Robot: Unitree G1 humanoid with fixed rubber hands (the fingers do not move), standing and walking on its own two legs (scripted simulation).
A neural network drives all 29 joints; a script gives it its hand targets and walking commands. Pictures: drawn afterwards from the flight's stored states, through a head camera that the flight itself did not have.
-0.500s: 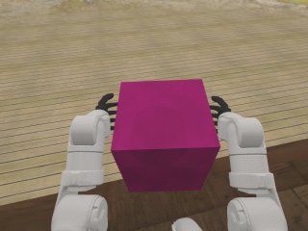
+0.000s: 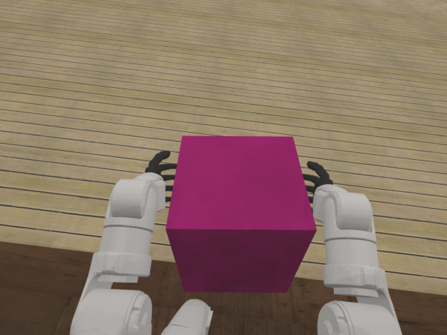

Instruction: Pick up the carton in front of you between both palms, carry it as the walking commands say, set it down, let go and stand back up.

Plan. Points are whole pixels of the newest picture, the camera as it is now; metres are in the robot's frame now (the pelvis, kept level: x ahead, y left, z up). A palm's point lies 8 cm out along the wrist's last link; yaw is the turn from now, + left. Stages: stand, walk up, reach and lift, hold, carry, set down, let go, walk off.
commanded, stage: carry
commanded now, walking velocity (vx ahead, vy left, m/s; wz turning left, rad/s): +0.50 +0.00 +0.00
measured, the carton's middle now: (236, 217) +0.34 +0.05 +0.01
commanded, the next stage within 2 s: none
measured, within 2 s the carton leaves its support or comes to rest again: neither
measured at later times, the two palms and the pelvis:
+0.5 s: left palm (207, 145) +0.70 +0.18 -0.16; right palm (295, 168) +0.66 -0.11 -0.15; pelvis +0.35 +0.08 -0.21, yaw -1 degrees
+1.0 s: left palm (211, 118) +1.08 +0.24 -0.34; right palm (272, 132) +1.08 -0.06 -0.36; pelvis +0.74 +0.08 -0.43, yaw -2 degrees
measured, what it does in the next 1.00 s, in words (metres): goes down: left foot 0.17 m lower, then right foot 0.17 m lower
